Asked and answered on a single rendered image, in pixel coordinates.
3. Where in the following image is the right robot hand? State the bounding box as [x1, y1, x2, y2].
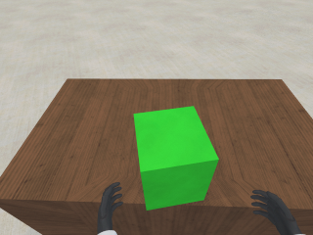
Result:
[250, 190, 302, 235]

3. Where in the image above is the pedestal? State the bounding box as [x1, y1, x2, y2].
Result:
[0, 78, 313, 235]

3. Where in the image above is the carton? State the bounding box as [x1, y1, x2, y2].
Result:
[133, 106, 219, 211]

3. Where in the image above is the left robot hand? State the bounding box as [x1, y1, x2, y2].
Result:
[97, 182, 123, 234]

